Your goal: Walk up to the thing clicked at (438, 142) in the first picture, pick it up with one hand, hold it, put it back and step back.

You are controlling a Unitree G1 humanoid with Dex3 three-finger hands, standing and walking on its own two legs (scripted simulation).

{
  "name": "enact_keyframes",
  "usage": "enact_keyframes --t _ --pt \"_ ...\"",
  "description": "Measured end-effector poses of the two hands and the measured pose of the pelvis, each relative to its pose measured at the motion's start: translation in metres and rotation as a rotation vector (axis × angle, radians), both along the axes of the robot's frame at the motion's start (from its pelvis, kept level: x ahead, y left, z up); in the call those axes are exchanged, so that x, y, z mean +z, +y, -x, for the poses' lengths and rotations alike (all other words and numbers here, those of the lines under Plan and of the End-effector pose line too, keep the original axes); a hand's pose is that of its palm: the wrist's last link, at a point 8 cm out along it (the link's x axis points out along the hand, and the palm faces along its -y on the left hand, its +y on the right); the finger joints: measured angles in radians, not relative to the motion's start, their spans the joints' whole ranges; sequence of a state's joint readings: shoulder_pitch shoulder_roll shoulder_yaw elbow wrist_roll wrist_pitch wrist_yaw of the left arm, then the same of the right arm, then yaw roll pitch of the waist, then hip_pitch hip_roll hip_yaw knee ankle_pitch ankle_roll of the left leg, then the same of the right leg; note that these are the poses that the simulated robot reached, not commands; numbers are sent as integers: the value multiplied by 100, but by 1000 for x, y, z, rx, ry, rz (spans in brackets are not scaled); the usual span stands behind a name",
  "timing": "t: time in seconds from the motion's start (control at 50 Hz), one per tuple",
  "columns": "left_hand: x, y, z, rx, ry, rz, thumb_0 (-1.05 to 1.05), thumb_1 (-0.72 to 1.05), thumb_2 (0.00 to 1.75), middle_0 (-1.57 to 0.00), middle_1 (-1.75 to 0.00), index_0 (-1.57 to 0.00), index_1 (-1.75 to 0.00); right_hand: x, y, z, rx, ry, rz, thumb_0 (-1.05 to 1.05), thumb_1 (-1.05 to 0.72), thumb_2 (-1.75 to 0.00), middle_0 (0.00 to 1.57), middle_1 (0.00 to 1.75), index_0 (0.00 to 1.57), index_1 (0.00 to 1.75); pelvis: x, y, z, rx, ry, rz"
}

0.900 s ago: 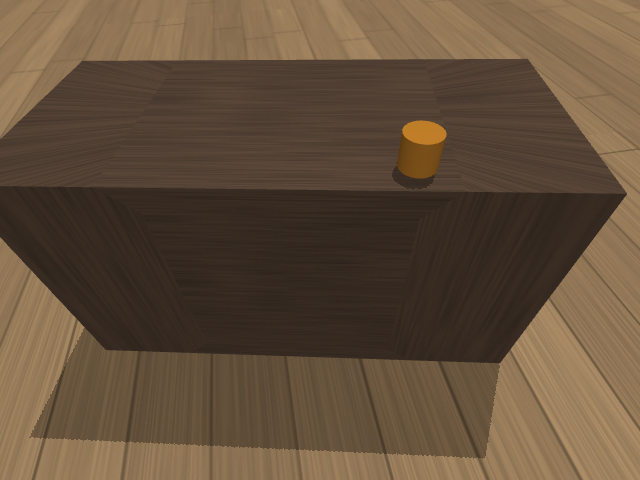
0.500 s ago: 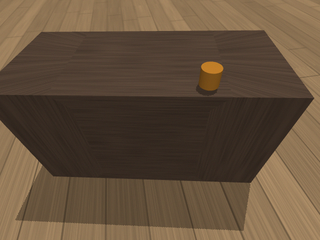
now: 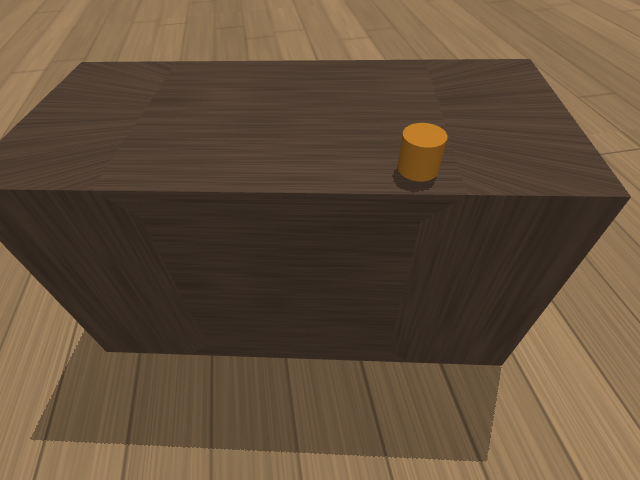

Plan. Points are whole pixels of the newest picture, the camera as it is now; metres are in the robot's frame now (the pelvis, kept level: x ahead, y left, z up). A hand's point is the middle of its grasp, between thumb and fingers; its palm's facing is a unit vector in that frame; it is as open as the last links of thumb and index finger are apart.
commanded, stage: stand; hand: right
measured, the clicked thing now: (421, 152) +0.71 -0.17 +0.01
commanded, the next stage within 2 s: walk up in 0.22 s
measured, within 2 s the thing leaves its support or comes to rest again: neither
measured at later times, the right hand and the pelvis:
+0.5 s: hand out of the picture +0.11 -0.26 -0.15, palm faces -0.02 +0.91 -0.42, open 7.4 cm; pelvis +0.04 +0.03 -0.02, yaw -1 degrees
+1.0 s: hand (518, 441) +0.23 -0.27 -0.17, palm faces +0.04 +0.94 -0.33, open 7.4 cm; pelvis +0.20 +0.00 -0.02, yaw -3 degrees
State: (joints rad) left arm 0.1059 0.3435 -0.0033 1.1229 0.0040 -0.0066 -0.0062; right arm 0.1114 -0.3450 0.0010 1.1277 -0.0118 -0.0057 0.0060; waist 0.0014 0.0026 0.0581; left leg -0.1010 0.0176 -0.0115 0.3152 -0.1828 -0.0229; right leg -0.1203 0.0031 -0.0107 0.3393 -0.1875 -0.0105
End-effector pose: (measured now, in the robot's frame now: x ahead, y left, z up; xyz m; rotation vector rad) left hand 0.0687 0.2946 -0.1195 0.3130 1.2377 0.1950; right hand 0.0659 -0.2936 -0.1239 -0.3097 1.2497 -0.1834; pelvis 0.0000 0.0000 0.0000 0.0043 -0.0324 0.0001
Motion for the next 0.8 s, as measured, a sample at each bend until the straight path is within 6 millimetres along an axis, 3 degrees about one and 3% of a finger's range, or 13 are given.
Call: enact_keyframes --t 0.28,0.38,0.5,0.56,0.64,0.8 --pt "2 3 -4 -4 -31 7 1 90 90 -20 -29 -21 -30 3 -4 -7 8 -36 -1 1 -91 -90 20 30 20 30 -2 0 -5 -7 -2 1" --pt "-1 21 2 13 -42 4 1 90 90 -21 -30 -21 -30 7 -10 -15 27 -36 40 1 -91 -90 20 30 20 30 -7 9 -17 -5 1 18" --pt "-17 55 2 19 48 -2 1 90 90 -20 -30 -21 -30 17 -2 -32 17 -79 99 1 -91 -90 20 30 20 30 -17 31 -44 -25 -12 4" --pt "-17 61 -17 -4 74 -6 1 90 90 -20 -29 -20 -30 24 2 -30 -25 -85 105 1 -91 -90 20 30 20 30 -13 35 -60 -28 -15 1" --pt "-10 61 -57 -41 37 5 1 90 90 -20 -29 -20 -30 29 6 -28 -50 -42 102 1 -91 -90 20 30 20 30 -8 35 -84 -37 -23 0" --pt "0 37 -164 -133 -59 0 1 90 90 -20 -29 -20 -30 8 -3 -53 -85 0 58 1 -90 -90 20 30 21 30 -16 22 -139 -57 -34 -14"
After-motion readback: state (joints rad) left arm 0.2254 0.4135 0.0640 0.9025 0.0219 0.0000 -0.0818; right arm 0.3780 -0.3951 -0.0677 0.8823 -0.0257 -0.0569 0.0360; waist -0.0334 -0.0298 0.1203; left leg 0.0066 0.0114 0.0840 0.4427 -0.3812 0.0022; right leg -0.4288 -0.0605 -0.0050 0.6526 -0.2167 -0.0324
